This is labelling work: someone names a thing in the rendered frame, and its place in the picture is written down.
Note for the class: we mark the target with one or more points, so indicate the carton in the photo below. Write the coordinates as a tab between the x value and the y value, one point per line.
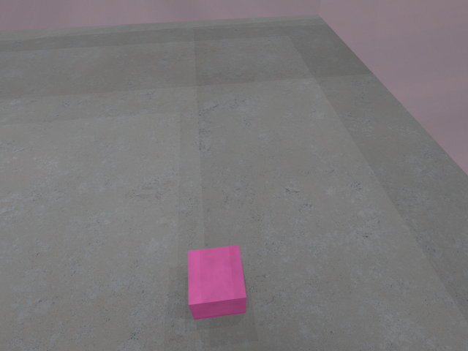
216	282

